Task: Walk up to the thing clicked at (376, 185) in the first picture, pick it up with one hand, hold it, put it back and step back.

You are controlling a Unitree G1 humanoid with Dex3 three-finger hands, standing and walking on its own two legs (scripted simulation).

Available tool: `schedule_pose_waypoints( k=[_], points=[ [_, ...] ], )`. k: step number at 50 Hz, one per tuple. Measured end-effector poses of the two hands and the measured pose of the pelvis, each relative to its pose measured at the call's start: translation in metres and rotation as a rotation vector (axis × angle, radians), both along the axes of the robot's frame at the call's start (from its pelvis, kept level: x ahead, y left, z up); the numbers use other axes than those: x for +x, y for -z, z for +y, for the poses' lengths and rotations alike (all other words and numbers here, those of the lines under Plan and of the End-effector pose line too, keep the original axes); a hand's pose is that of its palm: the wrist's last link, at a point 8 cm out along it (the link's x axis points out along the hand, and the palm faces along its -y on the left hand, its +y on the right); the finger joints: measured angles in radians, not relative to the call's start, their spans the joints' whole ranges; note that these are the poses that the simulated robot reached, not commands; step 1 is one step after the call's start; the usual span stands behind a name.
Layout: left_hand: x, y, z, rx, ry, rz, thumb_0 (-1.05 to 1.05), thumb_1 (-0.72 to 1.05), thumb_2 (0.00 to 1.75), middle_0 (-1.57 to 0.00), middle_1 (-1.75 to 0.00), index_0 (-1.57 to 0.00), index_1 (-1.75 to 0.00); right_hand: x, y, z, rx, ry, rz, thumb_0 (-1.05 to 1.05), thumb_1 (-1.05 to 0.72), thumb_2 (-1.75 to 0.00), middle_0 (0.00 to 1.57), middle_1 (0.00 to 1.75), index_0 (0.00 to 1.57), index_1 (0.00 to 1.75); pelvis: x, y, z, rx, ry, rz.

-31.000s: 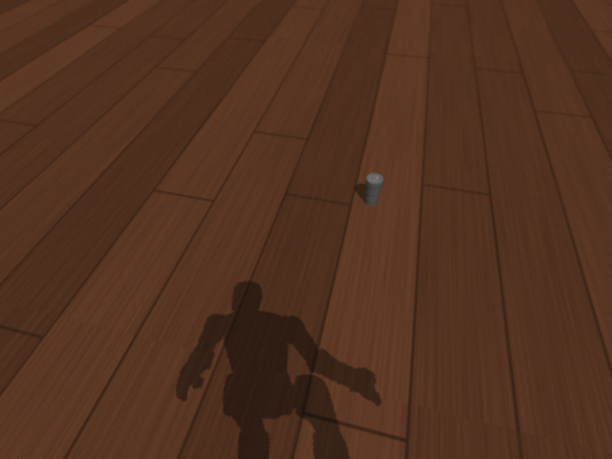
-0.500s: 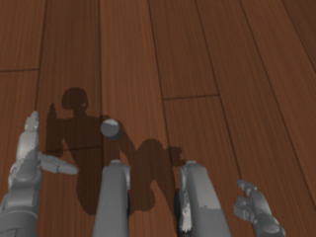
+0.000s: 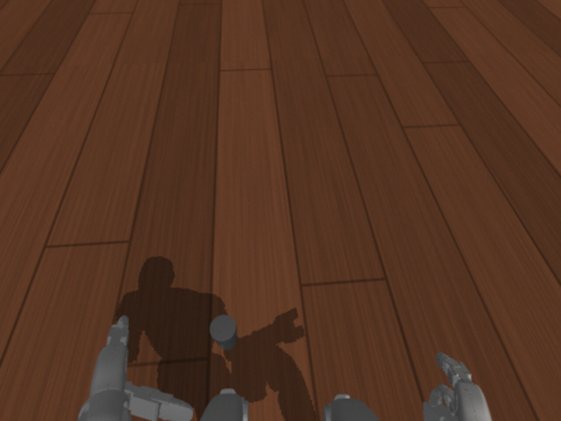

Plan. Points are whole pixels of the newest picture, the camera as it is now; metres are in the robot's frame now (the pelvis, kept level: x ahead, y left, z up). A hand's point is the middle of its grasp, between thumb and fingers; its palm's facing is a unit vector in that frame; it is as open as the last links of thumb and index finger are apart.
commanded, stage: home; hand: left
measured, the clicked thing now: (225, 335) +0.41 +0.17 -0.62
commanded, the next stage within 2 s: stand in 1.82 s
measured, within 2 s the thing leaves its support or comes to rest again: neither
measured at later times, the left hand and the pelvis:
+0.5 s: hand (143, 396) +0.17 +0.19 -0.03, palm faces +0.12 -0.95 -0.29, open 17.6 cm; pelvis +0.01 +0.01 +0.03, yaw +1 degrees
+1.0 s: hand (151, 404) +0.16 +0.18 -0.03, palm faces +0.10 -0.95 -0.28, open 17.5 cm; pelvis +0.00 +0.00 +0.03, yaw +1 degrees
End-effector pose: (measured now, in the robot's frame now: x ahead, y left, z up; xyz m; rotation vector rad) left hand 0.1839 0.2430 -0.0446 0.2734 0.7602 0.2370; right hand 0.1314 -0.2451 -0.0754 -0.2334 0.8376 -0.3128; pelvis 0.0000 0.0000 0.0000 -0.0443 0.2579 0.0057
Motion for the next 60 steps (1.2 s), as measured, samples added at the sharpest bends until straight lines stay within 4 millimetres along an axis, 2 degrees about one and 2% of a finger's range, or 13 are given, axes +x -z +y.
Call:
schedule_pose_waypoints(
  k=[6, 12, 20, 29, 41, 60],
  points=[
    [-0.017, -0.035, -0.007, -0.02, 0.015, -0.028, -0.01, -0.54, 0.05, -0.05, -0.05, -0.05, -0.05, 0.013, -0.024, 0.011, 0.006, -0.005, -0.095, 0.01, -0.9, -0.9, 0.2, 0.3, 0.2, 0.3, 0.008, -0.017, 0.007, -0.001, -0.003, -0.057],
    [-0.029, -0.049, -0.008, -0.035, 0.012, -0.044, -0.01, -0.57, 0.04, -0.05, -0.05, -0.05, -0.05, 0.03, -0.039, 0.021, 0.009, -0.045, -0.165, 0.02, -0.9, -0.9, 0.2, 0.3, 0.2, 0.3, 0.009, -0.024, 0.009, 0.001, -0.006, -0.089],
    [-0.038, -0.044, -0.004, -0.039, -0.001, -0.019, -0.01, -0.57, 0.04, -0.05, -0.05, -0.05, -0.05, 0.039, -0.046, 0.026, -0.006, -0.095, -0.194, 0.02, -0.89, -0.9, 0.2, 0.3, 0.2, 0.3, 0.006, -0.026, 0.008, 0.001, -0.014, -0.108],
    [-0.032, -0.05, -0.007, -0.037, 0.016, -0.043, -0.02, -0.57, 0.04, -0.05, -0.04, -0.05, -0.05, 0.029, -0.045, 0.022, -0.006, -0.09, -0.178, 0.02, -0.89, -0.9, 0.2, 0.3, 0.2, 0.3, 0.005, -0.028, 0.006, 0.001, -0.014, -0.124],
    [-0.038, -0.048, -0.013, -0.041, 0.02, -0.026, -0.02, -0.55, 0.05, -0.05, -0.05, -0.05, -0.05, 0.013, -0.04, 0.015, 0.0, -0.071, -0.149, 0.02, -0.9, -0.9, 0.2, 0.3, 0.2, 0.3, 0.0, -0.03, 0.002, 0.006, -0.009, -0.13],
    [-0.043, -0.048, -0.021, -0.046, 0.015, -0.031, -0.02, -0.56, 0.04, -0.05, -0.05, -0.05, -0.05, 0.018, -0.043, 0.009, 0.0, -0.084, -0.18, 0.02, -0.9, -0.9, 0.2, 0.3, 0.2, 0.3, -0.004, -0.03, -0.005, 0.013, -0.01, -0.136]
  ],
)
